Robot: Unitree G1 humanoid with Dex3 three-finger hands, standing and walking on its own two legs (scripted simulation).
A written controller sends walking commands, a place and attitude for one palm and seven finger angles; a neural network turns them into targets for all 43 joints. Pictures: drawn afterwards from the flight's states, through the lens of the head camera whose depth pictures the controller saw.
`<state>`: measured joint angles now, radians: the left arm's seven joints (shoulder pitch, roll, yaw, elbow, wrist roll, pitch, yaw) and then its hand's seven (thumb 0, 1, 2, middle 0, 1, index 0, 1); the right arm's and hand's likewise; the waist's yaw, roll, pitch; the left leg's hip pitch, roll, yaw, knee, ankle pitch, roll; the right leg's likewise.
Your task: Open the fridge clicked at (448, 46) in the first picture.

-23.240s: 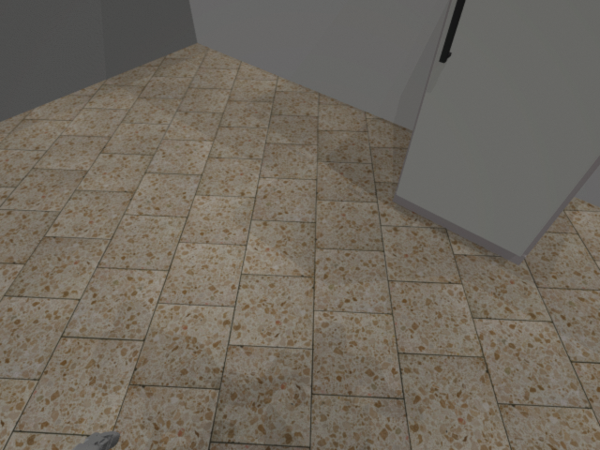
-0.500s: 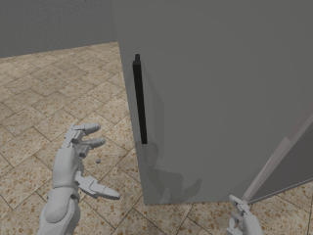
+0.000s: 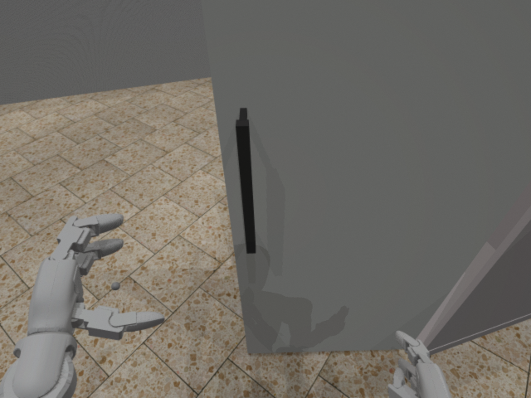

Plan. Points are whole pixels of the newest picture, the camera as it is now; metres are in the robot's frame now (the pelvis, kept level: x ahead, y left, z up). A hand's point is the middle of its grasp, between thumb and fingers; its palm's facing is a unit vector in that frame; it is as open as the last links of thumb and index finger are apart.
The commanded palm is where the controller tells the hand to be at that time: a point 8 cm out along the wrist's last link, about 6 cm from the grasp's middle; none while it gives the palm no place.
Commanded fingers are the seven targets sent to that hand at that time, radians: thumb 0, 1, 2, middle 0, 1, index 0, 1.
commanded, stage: draw the hand back to the body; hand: left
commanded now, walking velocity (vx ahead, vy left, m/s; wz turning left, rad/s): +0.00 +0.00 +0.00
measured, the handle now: (247, 190) +0.42 +0.09 +0.11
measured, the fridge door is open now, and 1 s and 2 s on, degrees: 74 74 74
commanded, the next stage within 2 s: step back with the hand held close in 0.84 s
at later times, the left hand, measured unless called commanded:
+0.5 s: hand (55, 265) +0.20 +0.28 +0.17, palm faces +0.47 -0.80 -0.37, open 8.5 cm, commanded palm +0.15 +0.31 +0.18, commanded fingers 0.00 0.90 0.90 -0.20 -0.30 -0.20 -0.30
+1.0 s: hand (58, 268) +0.19 +0.27 +0.17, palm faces +0.47 -0.80 -0.36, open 7.5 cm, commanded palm +0.15 +0.30 +0.18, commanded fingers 0.00 0.90 0.90 -0.20 -0.30 -0.20 -0.30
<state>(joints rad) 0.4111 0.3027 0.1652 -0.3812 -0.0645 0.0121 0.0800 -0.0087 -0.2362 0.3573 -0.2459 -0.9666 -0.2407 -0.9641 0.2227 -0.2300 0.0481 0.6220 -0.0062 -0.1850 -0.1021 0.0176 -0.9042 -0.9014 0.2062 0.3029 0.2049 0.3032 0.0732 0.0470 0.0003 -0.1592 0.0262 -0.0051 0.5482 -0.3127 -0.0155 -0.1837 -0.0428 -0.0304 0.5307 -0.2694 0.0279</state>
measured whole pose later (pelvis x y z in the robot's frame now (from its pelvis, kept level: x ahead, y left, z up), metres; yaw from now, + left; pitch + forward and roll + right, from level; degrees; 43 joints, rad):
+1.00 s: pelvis +0.00 +0.00 +0.01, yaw -1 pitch -6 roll +0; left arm 0.40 0.33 0.35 -0.37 -0.06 -0.04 0.09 0.02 0.88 0.90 -0.21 -0.31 -0.21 -0.30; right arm 0.21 -0.22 0.02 0.66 -0.01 -0.14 -0.08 0.02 -0.90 -0.90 0.21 0.30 0.21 0.30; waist 0.08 0.05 0.02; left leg -0.06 0.03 0.01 0.43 -0.26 -0.01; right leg -0.09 -0.04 -0.02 0.41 -0.21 0.03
